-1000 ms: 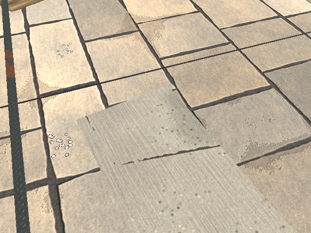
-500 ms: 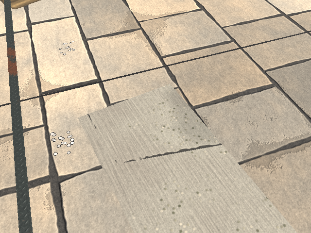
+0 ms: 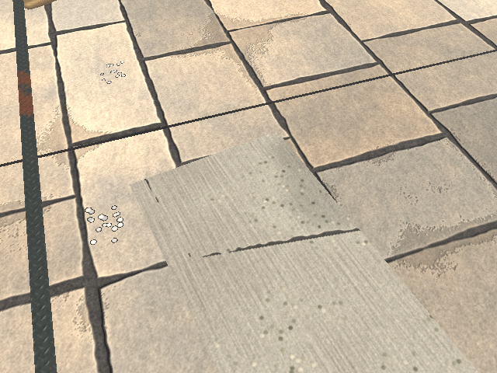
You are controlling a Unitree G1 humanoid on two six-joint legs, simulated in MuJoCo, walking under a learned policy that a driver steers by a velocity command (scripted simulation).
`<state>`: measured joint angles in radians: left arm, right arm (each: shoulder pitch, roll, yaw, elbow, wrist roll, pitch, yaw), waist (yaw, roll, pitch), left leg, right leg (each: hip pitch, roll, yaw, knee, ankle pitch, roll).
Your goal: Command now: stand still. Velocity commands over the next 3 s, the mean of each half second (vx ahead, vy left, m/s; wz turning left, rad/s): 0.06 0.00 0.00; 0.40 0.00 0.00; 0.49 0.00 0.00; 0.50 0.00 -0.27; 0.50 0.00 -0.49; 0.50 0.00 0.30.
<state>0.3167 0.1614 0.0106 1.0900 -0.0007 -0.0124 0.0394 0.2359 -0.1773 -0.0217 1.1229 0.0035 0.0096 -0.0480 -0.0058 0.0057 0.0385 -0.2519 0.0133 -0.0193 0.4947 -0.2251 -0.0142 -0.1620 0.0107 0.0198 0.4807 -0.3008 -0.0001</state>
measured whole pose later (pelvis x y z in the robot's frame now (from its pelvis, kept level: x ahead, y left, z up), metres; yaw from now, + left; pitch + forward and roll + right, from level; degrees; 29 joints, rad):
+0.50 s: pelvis +0.02 +0.01 -0.01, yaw +0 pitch +0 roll +0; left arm 0.40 0.17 0.02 1.09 -0.03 -0.04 0.04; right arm 0.32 -0.18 -0.02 1.11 0.02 -0.03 -0.03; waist 0.01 -0.01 -0.01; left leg -0.30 0.00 0.00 0.65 -0.43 0.04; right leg -0.18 0.00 0.03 0.56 -0.40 -0.03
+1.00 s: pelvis +0.23 +0.01 -0.01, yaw +0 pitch +2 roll +0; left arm -0.06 0.21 0.02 0.84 -0.03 -0.10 -0.04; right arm 0.55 -0.20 -0.02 1.08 0.01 -0.08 -0.02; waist -0.09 -0.02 0.03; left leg 0.20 -0.01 0.03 0.16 -0.39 0.01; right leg -0.61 -0.03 -0.05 0.57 -0.02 -0.07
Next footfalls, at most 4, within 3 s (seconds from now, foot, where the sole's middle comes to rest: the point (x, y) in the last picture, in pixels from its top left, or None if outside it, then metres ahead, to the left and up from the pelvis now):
1.04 right None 0.45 -0.11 -0.77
1.60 left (215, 284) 0.77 0.13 -0.77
2.16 right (298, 212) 1.04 -0.14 -0.77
2.68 left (275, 138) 1.40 -0.08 -0.77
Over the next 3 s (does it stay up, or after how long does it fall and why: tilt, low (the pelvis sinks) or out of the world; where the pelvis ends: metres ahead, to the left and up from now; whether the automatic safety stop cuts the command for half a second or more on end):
stays up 1.37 -0.13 0.01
